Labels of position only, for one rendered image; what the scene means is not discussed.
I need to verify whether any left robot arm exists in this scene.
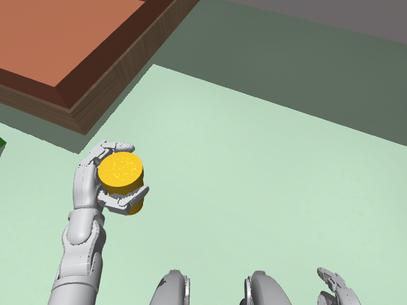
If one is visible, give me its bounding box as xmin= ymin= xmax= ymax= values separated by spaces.
xmin=48 ymin=207 xmax=106 ymax=305

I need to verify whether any left robot hand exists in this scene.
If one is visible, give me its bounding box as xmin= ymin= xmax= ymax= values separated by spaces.
xmin=72 ymin=140 xmax=149 ymax=215

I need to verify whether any bed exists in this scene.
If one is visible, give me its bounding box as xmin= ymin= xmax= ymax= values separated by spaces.
xmin=0 ymin=0 xmax=199 ymax=135

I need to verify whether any right robot hand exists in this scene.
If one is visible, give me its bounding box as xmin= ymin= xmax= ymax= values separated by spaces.
xmin=317 ymin=268 xmax=361 ymax=305

